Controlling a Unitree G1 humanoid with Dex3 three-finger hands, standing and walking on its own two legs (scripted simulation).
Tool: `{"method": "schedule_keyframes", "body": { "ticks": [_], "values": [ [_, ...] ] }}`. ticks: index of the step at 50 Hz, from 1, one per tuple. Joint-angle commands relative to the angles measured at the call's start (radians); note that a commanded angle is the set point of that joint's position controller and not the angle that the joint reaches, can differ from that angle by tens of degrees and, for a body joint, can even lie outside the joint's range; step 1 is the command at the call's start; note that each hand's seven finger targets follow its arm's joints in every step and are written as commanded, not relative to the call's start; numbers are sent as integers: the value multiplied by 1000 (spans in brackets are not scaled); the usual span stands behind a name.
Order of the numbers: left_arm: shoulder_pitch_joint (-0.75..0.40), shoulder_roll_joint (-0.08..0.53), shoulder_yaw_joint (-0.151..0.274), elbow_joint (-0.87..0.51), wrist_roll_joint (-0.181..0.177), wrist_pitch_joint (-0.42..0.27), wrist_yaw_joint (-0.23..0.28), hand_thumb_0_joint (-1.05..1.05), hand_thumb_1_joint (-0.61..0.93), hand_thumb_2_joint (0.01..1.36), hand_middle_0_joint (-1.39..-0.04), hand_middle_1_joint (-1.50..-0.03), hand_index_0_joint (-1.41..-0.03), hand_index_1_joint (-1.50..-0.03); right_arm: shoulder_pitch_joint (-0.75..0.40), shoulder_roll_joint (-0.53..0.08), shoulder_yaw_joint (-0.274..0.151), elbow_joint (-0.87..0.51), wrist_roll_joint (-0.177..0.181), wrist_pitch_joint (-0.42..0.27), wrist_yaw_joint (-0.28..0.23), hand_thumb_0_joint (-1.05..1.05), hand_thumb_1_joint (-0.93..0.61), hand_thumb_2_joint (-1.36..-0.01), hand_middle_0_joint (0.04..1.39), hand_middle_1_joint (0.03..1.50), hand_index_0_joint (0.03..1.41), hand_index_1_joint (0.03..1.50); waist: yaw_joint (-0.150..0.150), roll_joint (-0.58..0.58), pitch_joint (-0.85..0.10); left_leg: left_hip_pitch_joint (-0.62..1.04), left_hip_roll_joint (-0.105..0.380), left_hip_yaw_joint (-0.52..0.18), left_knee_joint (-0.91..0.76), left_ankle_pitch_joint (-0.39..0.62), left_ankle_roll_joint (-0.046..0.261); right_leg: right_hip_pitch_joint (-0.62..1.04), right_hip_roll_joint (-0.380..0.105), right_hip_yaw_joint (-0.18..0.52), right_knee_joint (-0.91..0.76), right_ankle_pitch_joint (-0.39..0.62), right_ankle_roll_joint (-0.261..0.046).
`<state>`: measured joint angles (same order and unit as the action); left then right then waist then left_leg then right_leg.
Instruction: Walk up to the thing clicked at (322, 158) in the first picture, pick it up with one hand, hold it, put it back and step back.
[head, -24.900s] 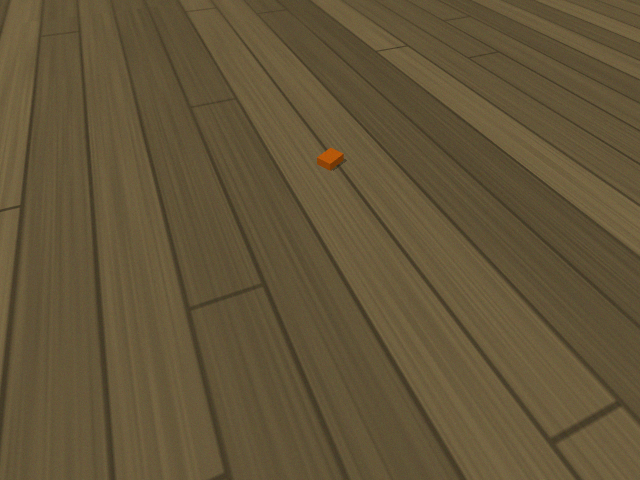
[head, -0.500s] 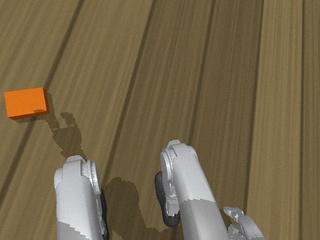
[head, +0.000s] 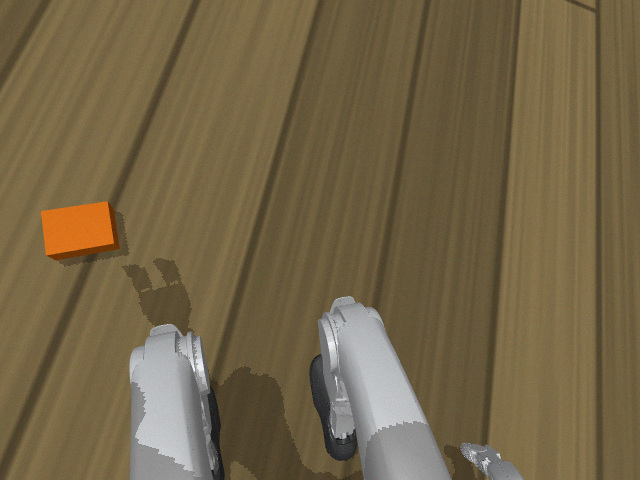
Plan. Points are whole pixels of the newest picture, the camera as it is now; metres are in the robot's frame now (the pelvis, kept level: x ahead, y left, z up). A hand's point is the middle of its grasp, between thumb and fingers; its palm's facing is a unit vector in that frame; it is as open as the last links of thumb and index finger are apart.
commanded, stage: go down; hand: left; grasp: from above
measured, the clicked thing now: (81, 230) +0.54 +0.33 -0.44
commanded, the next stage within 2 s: approach in 1.64 s
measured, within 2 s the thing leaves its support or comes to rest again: neither
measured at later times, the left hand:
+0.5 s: hand out of the picture +0.50 +0.38 +0.00, palm faces -0.43 -0.07 -0.90, open 14.2 cm
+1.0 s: hand out of the picture +0.50 +0.39 +0.01, palm faces -0.44 -0.07 -0.90, open 14.2 cm
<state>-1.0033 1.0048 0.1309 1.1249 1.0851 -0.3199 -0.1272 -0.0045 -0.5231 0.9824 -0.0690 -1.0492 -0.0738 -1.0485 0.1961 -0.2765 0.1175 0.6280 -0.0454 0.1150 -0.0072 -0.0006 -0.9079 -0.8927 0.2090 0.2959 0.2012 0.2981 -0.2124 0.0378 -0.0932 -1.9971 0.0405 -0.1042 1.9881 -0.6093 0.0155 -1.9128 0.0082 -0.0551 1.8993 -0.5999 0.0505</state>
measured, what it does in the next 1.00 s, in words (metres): rises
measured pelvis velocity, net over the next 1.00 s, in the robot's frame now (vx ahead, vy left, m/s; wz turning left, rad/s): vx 0.01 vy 0.01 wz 0.00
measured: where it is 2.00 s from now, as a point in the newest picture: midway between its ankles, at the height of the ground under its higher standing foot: (272, 439)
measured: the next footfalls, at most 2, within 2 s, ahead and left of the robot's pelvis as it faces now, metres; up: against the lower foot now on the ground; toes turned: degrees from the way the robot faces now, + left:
none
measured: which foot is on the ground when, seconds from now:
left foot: down 0.00-1.00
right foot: down 0.00-1.00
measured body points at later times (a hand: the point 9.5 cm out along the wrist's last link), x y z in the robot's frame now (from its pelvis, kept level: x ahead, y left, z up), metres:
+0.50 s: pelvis +0.00 +0.01 +0.04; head +0.22 +0.07 +0.43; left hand +0.51 +0.38 +0.05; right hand +0.07 -0.26 -0.07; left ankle +0.09 +0.12 -0.42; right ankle +0.11 -0.14 -0.42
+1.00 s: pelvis +0.01 +0.01 +0.05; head +0.23 +0.07 +0.44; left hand +0.52 +0.39 +0.06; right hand +0.06 -0.26 -0.06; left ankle +0.09 +0.12 -0.42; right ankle +0.11 -0.14 -0.42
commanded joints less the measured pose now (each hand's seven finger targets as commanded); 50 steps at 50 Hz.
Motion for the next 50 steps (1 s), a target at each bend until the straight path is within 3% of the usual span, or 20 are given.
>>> {"method": "schedule_keyframes", "body": {
  "ticks": [1,8,9,11,18,23,25,30,32,37,44,50],
  "values": [
    [-323,347,76,-165,-11,-23,42,0,-544,978,-54,-1054,-61,-1045,172,-213,-78,-21,-9,-9,-21,0,-905,-897,201,300,200,300,5,283,-652,554,-6,10,-284,95,25,291,24,-41,-202,148,-79],
    [-324,351,87,-178,-4,-32,54,0,-537,964,-55,-1068,-67,-1054,189,-210,-89,-8,-13,-4,-14,0,-908,-899,200,300,200,300,15,277,-738,656,-10,26,-280,244,27,346,24,-30,-249,222,-81],
    [-324,367,97,-166,-6,-32,56,0,-545,968,-53,-1066,-64,-1054,187,-210,-89,-4,-13,-4,-13,0,-910,-899,200,300,200,300,14,288,-718,653,-10,25,-287,247,25,344,23,-31,-251,220,-81],
    [-328,340,82,-164,-3,-30,59,0,-543,968,-57,-1061,-66,-1050,190,-207,-92,-3,-12,-2,-11,0,-909,-899,200,300,200,300,10,286,-710,675,-6,16,-308,239,23,344,24,-34,-262,213,-82],
    [-358,316,62,-138,10,-34,79,0,-543,973,-56,-1051,-64,-1041,155,-212,-94,6,-10,-5,-12,0,-905,-897,200,300,200,300,-3,310,-630,689,9,-27,-390,81,13,300,23,-46,-271,128,-79],
    [-370,315,53,-108,19,-33,88,0,-573,998,-59,-1043,-58,-1043,160,-203,-84,11,-11,-9,-10,0,-912,-900,200,300,200,300,-18,301,-626,675,0,-7,-374,126,17,323,23,-37,-292,153,-80],
    [-364,321,54,-100,28,-34,90,0,-584,1010,-60,-1032,-54,-1037,162,-207,-89,12,-10,-9,-11,0,-911,-900,200,300,200,300,-4,290,-637,695,2,-11,-386,125,16,333,24,-39,-299,152,-81],
    [-370,321,55,-95,29,-26,91,0,-568,991,-68,-1035,-66,-1036,161,-204,-88,2,-10,-6,-8,0,-913,-902,200,300,200,300,-5,290,-636,694,2,-7,-401,108,17,351,24,-36,-315,144,-80],
    [-374,360,77,-109,35,-25,95,0,-567,989,-69,-1029,-67,-1030,162,-209,-90,0,-8,-6,-10,0,-913,-901,200,300,200,300,7,296,-671,710,1,-6,-402,110,16,365,25,-34,-316,144,-80],
    [-352,354,80,-113,32,-22,92,0,-574,991,-71,-1033,-67,-1036,177,-206,-89,2,-9,-2,-9,0,-916,-903,200,300,200,300,11,302,-700,758,3,-11,-399,197,14,362,28,-34,-317,184,-83],
    [-358,339,75,-113,27,-26,89,0,-571,991,-78,-1009,-71,-1016,173,-206,-93,7,-7,-4,-9,0,-914,-902,200,300,200,300,4,320,-658,781,11,-38,-443,153,7,346,27,-38,-322,158,-83],
    [-352,349,76,-108,30,-35,85,0,-558,978,-88,-1010,-83,-1014,182,-208,-93,16,-10,-2,-7,0,-916,-903,200,300,200,300,7,318,-687,822,12,-26,-423,241,7,351,29,-34,-335,195,-85]
  ]
}}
